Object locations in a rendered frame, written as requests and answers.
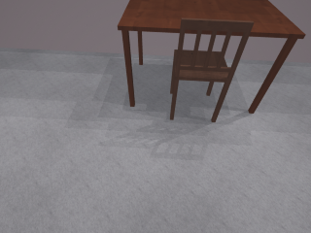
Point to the chair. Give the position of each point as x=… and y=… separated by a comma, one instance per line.
x=207, y=65

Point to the table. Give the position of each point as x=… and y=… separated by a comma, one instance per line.
x=165, y=16

